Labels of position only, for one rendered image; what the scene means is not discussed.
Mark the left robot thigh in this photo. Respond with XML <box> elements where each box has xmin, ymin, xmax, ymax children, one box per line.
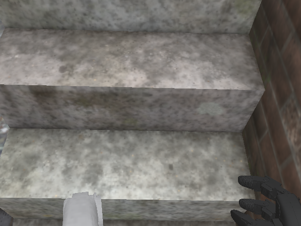
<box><xmin>62</xmin><ymin>191</ymin><xmax>103</xmax><ymax>226</ymax></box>

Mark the right robot hand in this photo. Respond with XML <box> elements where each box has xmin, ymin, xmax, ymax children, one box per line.
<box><xmin>230</xmin><ymin>175</ymin><xmax>301</xmax><ymax>226</ymax></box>

